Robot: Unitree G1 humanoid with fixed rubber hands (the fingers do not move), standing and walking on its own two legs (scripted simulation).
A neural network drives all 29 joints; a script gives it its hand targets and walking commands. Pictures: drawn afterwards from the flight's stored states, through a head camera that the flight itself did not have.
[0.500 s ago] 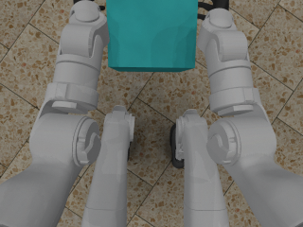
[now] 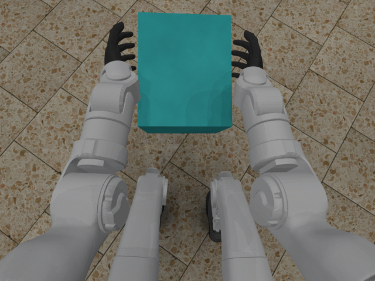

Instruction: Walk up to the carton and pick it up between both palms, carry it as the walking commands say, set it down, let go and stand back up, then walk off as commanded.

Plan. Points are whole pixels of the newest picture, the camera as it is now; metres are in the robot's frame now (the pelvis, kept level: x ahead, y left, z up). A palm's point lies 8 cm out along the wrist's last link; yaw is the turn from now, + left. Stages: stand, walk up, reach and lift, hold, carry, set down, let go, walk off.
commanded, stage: reach and lift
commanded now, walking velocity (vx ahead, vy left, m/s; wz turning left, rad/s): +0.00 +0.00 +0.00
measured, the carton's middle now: (183, 82) +0.51 +0.02 -0.09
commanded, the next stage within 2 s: none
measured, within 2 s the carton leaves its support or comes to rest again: neither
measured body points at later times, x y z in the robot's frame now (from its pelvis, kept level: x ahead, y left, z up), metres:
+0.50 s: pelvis +0.08 +0.00 +0.10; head +0.17 -0.01 +0.54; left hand +0.48 +0.14 +0.09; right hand +0.48 -0.12 +0.08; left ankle +0.15 +0.13 -0.56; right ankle +0.13 -0.13 -0.56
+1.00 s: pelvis +0.11 -0.01 +0.16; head +0.12 -0.01 +0.61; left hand +0.46 +0.14 +0.17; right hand +0.46 -0.13 +0.16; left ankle +0.15 +0.13 -0.56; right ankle +0.13 -0.13 -0.56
